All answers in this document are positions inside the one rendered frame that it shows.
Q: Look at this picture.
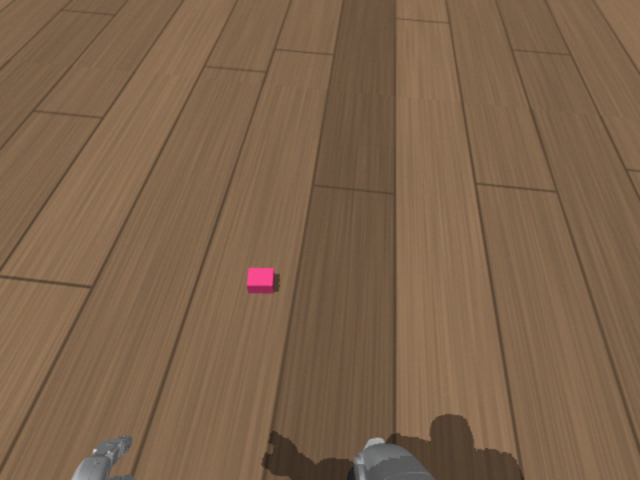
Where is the small box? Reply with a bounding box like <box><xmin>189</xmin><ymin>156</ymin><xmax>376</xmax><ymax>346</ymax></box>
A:
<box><xmin>247</xmin><ymin>268</ymin><xmax>275</xmax><ymax>293</ymax></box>

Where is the left robot hand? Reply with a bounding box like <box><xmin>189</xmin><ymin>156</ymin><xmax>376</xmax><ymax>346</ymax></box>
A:
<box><xmin>71</xmin><ymin>436</ymin><xmax>135</xmax><ymax>480</ymax></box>

